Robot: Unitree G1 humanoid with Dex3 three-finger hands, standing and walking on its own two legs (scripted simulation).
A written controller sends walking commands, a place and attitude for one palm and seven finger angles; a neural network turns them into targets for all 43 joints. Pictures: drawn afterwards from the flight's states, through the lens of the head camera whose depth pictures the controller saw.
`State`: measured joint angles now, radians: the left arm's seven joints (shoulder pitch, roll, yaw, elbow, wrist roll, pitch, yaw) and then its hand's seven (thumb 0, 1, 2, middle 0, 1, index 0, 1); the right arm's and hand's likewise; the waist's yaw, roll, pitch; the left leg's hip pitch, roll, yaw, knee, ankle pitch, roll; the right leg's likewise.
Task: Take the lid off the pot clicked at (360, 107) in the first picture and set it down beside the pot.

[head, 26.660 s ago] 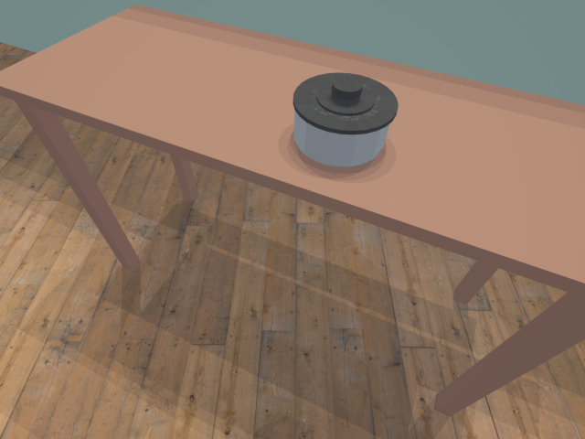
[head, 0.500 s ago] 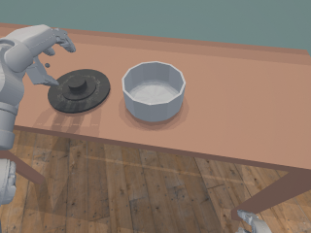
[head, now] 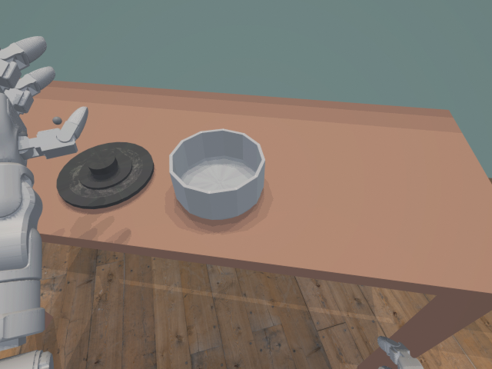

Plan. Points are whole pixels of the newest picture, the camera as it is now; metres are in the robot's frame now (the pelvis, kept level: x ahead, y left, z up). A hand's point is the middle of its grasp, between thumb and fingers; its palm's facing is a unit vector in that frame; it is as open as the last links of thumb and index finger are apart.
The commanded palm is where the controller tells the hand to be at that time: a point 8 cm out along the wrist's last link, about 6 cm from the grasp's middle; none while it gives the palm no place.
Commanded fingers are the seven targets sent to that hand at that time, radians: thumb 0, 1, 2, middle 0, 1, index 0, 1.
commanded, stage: draw the hand back to the body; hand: left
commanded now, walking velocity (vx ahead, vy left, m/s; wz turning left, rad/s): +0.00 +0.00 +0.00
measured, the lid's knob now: (102, 163) +0.47 +0.32 +0.07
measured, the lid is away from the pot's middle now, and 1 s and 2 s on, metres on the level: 0.24 0.24 0.24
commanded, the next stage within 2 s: step back with the hand held close in 1.24 s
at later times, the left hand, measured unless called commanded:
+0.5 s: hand (12, 170) +0.25 +0.26 +0.26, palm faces +0.47 -0.86 -0.20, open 7.7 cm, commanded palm +0.20 +0.30 +0.26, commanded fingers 0.00 0.90 0.90 -0.20 -0.30 -0.20 -0.30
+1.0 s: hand out of the picture +0.17 +0.27 +0.25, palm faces +0.46 -0.84 -0.29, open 7.4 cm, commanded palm +0.11 +0.30 +0.25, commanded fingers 0.00 0.90 0.90 -0.20 -0.30 -0.20 -0.30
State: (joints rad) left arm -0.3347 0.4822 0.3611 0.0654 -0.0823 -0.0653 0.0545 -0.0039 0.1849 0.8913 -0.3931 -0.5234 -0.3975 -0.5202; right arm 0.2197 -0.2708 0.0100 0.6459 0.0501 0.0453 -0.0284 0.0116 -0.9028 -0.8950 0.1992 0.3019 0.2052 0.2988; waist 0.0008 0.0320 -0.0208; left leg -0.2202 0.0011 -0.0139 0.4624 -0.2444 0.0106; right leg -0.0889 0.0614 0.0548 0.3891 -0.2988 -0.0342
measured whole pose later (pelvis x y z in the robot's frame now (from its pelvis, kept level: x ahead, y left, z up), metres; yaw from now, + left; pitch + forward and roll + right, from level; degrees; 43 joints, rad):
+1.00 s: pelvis -0.03 +0.02 +0.00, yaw +1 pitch -4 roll -1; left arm 0.28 0.40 0.41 -0.55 -0.14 -0.14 0.07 0.01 0.89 0.90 -0.20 -0.30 -0.21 -0.30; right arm 0.13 -0.20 0.04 0.66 0.01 -0.03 -0.04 0.01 -0.90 -0.90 0.20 0.30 0.21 0.30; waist 0.06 0.03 0.01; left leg -0.16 -0.02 -0.02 0.43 -0.20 0.03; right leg -0.01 0.04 0.05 0.32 -0.24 -0.01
